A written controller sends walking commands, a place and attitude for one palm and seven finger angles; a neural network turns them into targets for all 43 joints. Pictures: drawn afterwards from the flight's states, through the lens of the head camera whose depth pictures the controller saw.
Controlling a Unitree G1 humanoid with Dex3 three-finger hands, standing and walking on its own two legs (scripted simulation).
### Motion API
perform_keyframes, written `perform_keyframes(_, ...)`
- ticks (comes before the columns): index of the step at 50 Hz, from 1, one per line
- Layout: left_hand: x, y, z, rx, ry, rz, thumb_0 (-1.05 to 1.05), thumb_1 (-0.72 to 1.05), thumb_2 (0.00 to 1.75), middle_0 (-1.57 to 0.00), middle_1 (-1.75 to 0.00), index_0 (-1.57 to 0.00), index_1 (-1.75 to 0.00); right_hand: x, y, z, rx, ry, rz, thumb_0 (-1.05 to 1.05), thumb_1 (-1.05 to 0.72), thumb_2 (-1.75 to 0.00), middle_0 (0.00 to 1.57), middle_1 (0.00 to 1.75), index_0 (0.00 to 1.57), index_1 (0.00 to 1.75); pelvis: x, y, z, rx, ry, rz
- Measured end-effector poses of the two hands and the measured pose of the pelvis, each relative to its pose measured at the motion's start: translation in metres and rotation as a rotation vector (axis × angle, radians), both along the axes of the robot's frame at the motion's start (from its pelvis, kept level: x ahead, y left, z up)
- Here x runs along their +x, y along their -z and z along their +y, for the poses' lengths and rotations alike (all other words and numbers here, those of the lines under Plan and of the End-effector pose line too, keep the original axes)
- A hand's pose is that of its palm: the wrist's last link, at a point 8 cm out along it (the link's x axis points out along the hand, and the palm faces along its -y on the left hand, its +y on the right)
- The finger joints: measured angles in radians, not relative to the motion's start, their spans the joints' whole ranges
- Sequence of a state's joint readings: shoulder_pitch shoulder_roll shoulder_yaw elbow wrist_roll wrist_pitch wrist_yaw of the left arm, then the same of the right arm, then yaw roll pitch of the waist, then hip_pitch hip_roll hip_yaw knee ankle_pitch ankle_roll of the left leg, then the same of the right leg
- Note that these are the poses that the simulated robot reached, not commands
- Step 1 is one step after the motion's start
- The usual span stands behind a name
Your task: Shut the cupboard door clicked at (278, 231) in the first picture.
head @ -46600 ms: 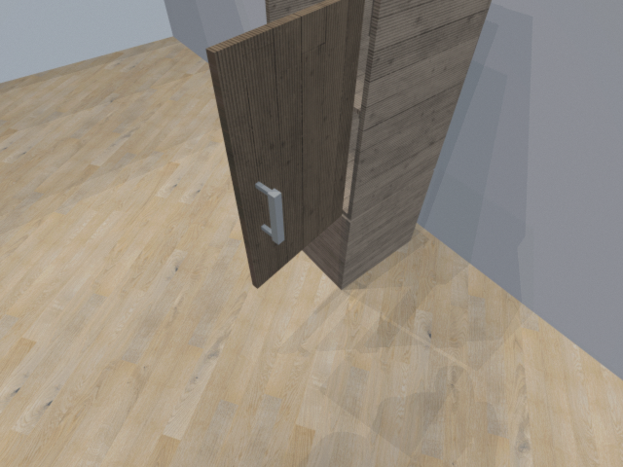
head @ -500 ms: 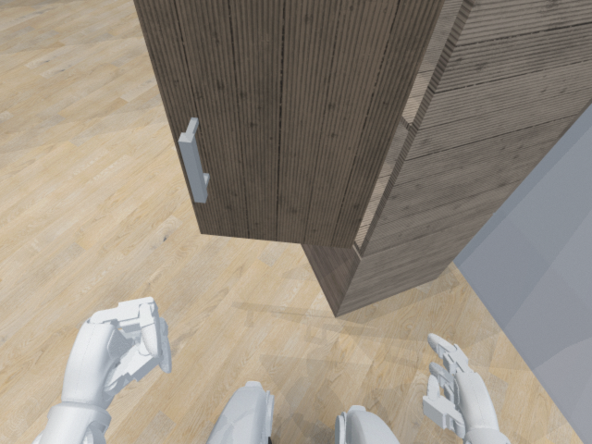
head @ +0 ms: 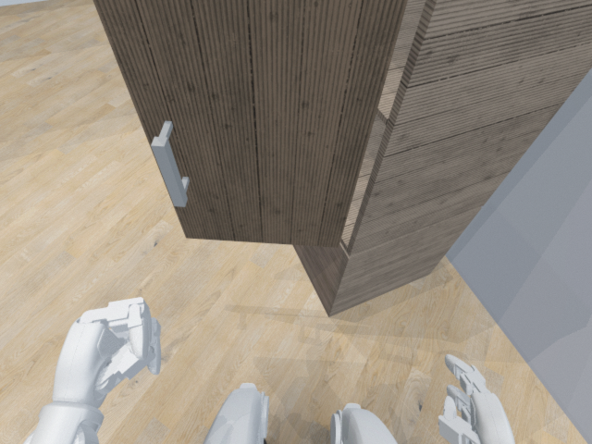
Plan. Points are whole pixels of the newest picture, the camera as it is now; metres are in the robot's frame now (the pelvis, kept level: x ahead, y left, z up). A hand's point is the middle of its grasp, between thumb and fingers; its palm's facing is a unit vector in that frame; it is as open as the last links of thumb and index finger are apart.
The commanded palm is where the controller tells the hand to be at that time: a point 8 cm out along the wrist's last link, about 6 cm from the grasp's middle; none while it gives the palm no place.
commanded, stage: raise the hand and make a fist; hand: left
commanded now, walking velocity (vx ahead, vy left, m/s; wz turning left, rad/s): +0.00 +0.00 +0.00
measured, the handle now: (174, 166) +0.51 +0.23 +0.04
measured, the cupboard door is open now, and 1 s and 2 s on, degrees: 64 64 62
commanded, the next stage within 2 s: bring the fist close to the handle in 0.06 s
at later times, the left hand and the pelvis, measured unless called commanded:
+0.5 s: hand (166, 308) +0.27 +0.18 +0.05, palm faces -0.03 -1.00 -0.01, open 3.1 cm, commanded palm +0.26 +0.23 +0.04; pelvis +0.00 +0.00 +0.00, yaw +0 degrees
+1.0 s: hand (188, 235) +0.38 +0.18 +0.04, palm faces +0.01 -1.00 -0.02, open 3.1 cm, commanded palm +0.36 +0.23 +0.04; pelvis +0.00 +0.01 +0.01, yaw -1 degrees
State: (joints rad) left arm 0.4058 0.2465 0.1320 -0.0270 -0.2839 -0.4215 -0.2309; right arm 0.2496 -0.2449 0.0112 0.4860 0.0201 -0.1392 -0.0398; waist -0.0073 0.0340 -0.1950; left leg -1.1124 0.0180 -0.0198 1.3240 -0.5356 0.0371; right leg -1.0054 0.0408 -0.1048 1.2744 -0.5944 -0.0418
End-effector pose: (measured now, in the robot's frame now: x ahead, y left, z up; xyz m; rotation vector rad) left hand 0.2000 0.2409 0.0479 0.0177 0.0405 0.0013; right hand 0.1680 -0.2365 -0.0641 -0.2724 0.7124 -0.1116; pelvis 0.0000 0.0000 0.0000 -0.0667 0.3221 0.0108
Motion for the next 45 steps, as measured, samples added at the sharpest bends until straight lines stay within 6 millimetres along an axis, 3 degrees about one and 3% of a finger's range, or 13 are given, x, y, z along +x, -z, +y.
perform_keyframes(14, 0.005, 0.001, -0.003, 0.004, 0.004, -0.021, 0.02, 0.9, 0.9, -1.3, -1.5, -1.3, -1.5, 0.01, 0.003, 0.007, 0.012, -0.031, -0.016, 0.01, -0.9, -0.9, 0.2, 0.3, 0.2, 0.3, -0.001, 0.003, -0.002, -0.002, -0.004, 0.002)
perform_keyframes(45, 0.138, 0.005, -0.008, -0.003, 0.009, -0.046, 0.02, 0.9, 0.9, -1.3, -1.5, -1.3, -1.5, -0.043, 0.019, -0.008, -0.01, 0.063, 0.207, 0.01, -0.9, -0.9, 0.2, 0.3, 0.2, 0.3, -0.001, -0.006, 0.007, 0.009, 0.015, 0.034)
